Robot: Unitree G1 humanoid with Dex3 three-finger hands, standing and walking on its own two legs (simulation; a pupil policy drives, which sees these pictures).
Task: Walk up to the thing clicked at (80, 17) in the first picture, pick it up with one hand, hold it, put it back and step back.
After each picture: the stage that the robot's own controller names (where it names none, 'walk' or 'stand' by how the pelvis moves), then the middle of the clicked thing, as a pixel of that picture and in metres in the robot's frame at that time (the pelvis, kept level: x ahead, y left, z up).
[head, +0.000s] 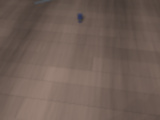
stand; (80, 18) +1.95 +0.00 -0.72
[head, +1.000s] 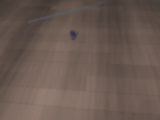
walk; (72, 35) +1.80 +0.23 -0.71
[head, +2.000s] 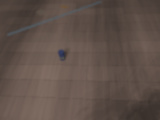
walk; (61, 55) +1.22 +0.31 -0.72
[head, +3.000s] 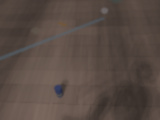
walk; (58, 91) +0.79 +0.26 -0.72
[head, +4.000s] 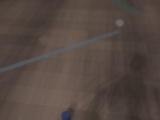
walk; (66, 118) +0.55 +0.19 -0.72
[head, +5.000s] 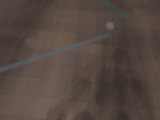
stand; out of the picture +0.43 +0.19 -0.71
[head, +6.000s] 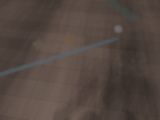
stand; out of the picture +0.40 +0.17 -0.72
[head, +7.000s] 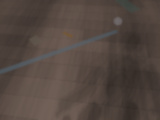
stand; out of the picture +0.37 +0.20 -0.71
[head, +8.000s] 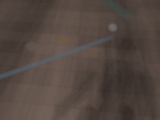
stand; out of the picture +0.35 +0.20 -0.73
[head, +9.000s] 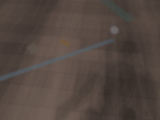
stand; out of the picture +0.34 +0.21 -0.73
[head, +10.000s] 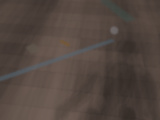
stand; out of the picture +0.34 +0.21 -0.73
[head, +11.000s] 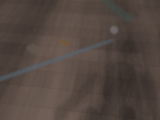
go down; out of the picture +0.34 +0.21 -0.73
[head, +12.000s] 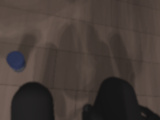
go down; (17, 62) +0.44 +0.22 -0.31
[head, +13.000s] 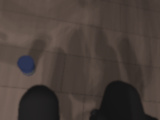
approach; (27, 66) +0.43 +0.21 -0.31
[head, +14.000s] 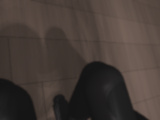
close in; out of the picture +0.43 +0.25 -0.23
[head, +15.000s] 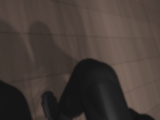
close; out of the picture +0.42 +0.27 -0.23
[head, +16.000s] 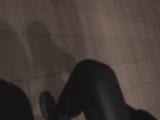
lift; out of the picture +0.39 +0.25 -0.23
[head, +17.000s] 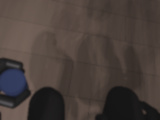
lift; (15, 85) +0.31 +0.22 -0.06
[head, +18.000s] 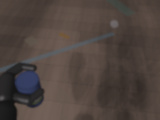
hold; (31, 90) +0.33 +0.17 +0.05
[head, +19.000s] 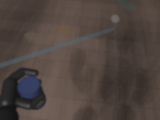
hold; (33, 93) +0.32 +0.17 +0.01
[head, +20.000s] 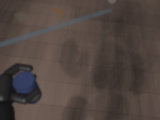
crouch; (28, 88) +0.35 +0.18 -0.03
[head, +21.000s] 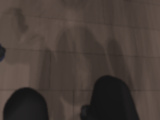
lower; out of the picture +0.46 +0.23 -0.09
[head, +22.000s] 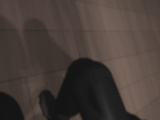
lower; out of the picture +0.44 +0.28 -0.22
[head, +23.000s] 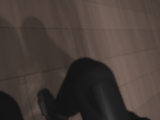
lower; out of the picture +0.43 +0.28 -0.23
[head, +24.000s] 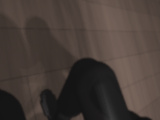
lower; out of the picture +0.44 +0.28 -0.23
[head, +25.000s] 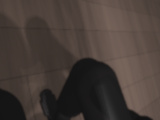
lower; out of the picture +0.43 +0.29 -0.23
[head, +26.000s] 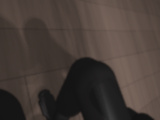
loosen; out of the picture +0.43 +0.25 -0.23
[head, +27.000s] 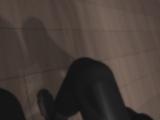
withdraw; out of the picture +0.43 +0.26 -0.23
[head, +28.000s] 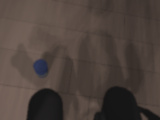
walk; (41, 69) +0.46 +0.18 -0.36
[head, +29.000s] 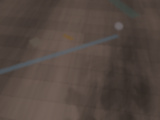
stand; out of the picture +0.37 +0.15 -0.66
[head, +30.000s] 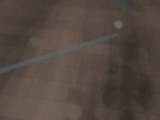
stand; out of the picture +0.38 +0.17 -0.67
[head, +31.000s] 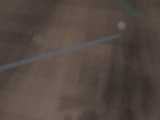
stand; out of the picture +0.38 +0.16 -0.69
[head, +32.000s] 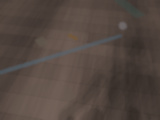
walk; out of the picture +0.39 +0.16 -0.72
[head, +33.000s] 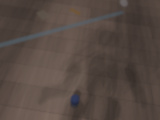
walk; (74, 101) +0.53 +0.01 -0.70
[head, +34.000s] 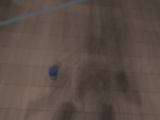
walk; (53, 73) +0.75 +0.18 -0.70
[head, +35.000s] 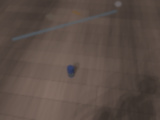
walk; (70, 71) +0.97 +0.18 -0.71
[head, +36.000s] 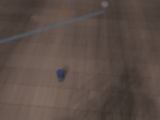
stand; (60, 75) +0.91 +0.19 -0.72
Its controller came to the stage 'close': yes
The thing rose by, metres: 0.71
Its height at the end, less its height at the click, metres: +0.00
